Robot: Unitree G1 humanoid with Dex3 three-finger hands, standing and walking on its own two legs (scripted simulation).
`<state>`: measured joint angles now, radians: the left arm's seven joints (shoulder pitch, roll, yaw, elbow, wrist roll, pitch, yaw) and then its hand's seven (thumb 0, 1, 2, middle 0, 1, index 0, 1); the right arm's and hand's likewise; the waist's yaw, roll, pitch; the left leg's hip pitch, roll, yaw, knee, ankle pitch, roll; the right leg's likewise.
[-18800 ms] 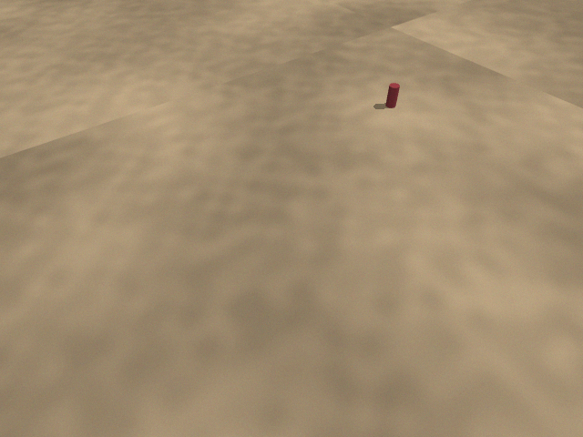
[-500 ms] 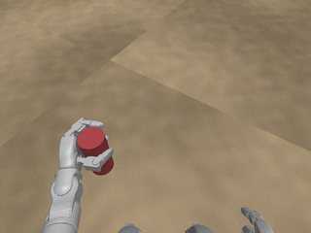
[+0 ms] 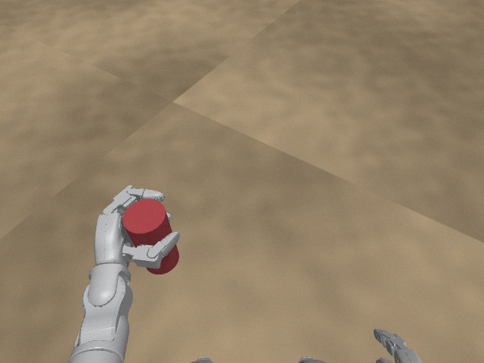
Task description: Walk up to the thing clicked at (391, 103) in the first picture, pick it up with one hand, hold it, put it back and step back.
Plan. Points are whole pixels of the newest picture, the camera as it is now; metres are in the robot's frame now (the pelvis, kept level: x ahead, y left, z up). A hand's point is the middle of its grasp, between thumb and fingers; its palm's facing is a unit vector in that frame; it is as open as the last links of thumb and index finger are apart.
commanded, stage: hold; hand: left
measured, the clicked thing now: (154, 239) +0.33 +0.17 +0.01
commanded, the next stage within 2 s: none
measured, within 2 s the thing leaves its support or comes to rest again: neither
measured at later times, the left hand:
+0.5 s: hand (152, 233) +0.32 +0.16 +0.05, palm faces +0.10 -0.99 -0.02, open 9.2 cm
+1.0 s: hand (151, 235) +0.31 +0.16 +0.05, palm faces +0.10 -0.99 -0.02, open 9.2 cm
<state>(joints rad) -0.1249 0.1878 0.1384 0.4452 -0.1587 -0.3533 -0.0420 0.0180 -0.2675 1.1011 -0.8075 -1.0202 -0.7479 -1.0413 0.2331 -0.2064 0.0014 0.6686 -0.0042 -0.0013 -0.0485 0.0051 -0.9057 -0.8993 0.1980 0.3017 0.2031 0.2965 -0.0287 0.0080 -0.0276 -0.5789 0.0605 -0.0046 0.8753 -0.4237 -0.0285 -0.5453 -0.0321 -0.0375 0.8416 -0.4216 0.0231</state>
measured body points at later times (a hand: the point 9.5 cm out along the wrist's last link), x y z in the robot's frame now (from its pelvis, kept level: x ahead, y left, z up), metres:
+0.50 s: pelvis +0.00 +0.00 +0.01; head +0.04 +0.00 +0.45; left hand +0.31 +0.22 +0.05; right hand +0.12 -0.25 -0.11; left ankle +0.01 +0.13 -0.70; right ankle +0.00 -0.14 -0.70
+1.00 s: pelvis -0.01 +0.00 +0.01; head +0.02 +0.00 +0.46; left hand +0.30 +0.22 +0.06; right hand +0.11 -0.25 -0.10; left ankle +0.01 +0.13 -0.70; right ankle +0.00 -0.14 -0.70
